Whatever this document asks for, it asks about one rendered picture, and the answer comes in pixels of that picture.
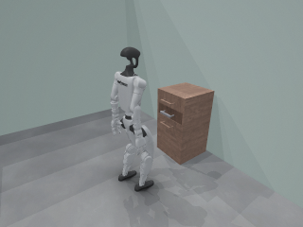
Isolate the cabinet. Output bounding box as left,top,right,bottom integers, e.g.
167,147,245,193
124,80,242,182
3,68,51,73
157,82,215,165

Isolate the handle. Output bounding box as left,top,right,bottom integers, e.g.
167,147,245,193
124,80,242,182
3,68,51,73
160,99,172,106
160,121,170,130
160,111,174,118

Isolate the robot left forearm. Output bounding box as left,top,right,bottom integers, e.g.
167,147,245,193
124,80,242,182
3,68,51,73
110,99,119,120

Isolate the robot left thigh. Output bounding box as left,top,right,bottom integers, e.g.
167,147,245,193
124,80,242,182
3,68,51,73
120,119,136,154

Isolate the robot right forearm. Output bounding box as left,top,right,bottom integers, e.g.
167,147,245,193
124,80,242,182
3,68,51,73
131,106,143,138

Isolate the robot left foot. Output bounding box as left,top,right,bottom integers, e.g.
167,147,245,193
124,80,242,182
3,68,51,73
118,170,136,182

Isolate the robot right hand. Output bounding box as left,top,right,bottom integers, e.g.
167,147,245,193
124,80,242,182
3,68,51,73
135,136,147,155

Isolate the right robot upper arm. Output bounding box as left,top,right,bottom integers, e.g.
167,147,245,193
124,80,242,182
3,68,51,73
130,77,147,113

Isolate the robot left hand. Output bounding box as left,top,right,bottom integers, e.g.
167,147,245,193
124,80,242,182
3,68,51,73
111,119,122,135

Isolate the left robot upper arm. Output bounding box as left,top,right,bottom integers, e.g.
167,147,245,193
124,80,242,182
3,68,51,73
110,71,122,102

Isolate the drawer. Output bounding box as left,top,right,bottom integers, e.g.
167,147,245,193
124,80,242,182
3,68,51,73
158,102,183,125

